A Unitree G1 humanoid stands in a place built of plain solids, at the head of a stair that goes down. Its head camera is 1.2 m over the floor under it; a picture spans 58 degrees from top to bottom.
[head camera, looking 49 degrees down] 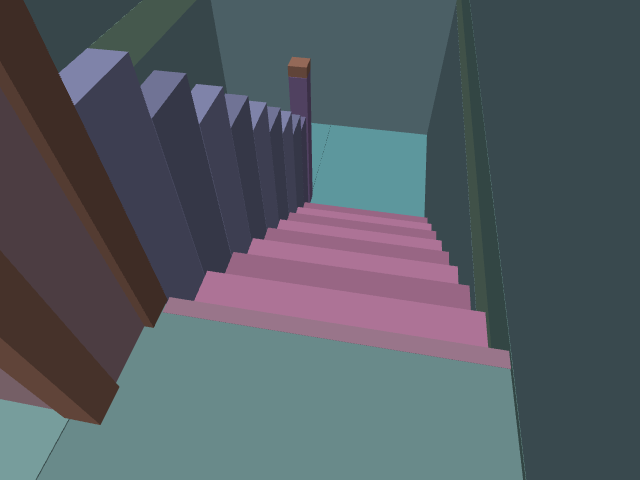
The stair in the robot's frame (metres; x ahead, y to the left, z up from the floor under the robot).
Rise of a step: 0.19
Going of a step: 0.25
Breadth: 1.08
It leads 10 degrees to the right of straight ahead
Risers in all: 9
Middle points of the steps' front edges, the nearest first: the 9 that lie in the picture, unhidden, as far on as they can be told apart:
0.70 -0.04 0.00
0.95 -0.08 -0.18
1.19 -0.13 -0.37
1.44 -0.17 -0.55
1.69 -0.22 -0.74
1.94 -0.26 -0.92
2.19 -0.31 -1.11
2.44 -0.35 -1.29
2.68 -0.40 -1.48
